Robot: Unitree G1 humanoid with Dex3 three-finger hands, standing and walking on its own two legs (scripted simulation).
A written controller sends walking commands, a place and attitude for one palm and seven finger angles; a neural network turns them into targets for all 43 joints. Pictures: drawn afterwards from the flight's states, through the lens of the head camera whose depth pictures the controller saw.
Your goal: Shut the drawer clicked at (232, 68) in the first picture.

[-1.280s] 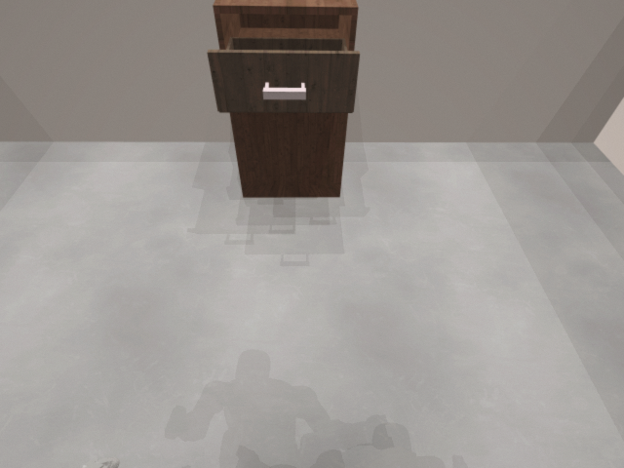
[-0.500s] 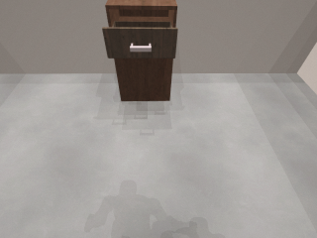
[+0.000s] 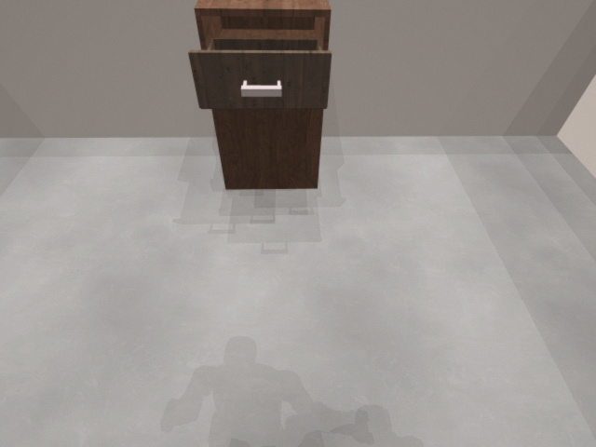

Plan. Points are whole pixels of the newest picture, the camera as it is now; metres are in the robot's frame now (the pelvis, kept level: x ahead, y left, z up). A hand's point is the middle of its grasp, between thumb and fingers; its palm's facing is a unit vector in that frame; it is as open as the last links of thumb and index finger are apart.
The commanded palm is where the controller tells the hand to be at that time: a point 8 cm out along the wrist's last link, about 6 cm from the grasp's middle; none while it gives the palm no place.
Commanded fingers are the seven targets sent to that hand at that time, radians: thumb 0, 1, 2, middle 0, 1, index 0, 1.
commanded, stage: look at it before walking up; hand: left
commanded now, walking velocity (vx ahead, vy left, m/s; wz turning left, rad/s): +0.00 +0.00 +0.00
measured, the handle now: (261, 87) +1.10 +0.18 -0.06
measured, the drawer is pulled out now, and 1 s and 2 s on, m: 0.30 0.30 0.30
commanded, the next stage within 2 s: walk to a spot facing it in 0.16 s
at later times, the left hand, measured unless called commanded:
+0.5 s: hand out of the picture +0.05 +0.22 -0.18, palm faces -0.01 -0.97 -0.23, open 7.4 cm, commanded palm none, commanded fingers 0.00 0.90 0.90 -0.20 -0.30 -0.20 -0.30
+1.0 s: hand (233, 402) +0.23 +0.13 -0.18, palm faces -0.08 -0.98 -0.19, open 7.4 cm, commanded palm none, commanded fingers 0.00 0.90 0.90 -0.20 -0.30 -0.20 -0.30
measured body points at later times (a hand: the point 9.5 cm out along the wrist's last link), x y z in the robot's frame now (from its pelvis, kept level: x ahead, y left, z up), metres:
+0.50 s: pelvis +0.03 +0.01 -0.01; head +0.02 +0.01 +0.44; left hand +0.05 +0.27 -0.16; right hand +0.05 -0.26 -0.16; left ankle +0.01 +0.13 -0.74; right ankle +0.01 -0.11 -0.75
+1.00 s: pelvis +0.20 -0.05 -0.01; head +0.20 -0.05 +0.44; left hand +0.24 +0.18 -0.16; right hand +0.15 -0.27 -0.17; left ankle +0.22 +0.08 -0.67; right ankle +0.17 -0.13 -0.75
